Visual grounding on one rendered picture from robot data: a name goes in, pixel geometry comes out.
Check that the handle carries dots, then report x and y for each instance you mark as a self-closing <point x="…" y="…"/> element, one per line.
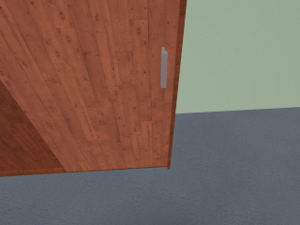
<point x="163" y="68"/>

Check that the wardrobe door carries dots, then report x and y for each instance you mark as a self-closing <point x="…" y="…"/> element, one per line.
<point x="87" y="74"/>
<point x="21" y="146"/>

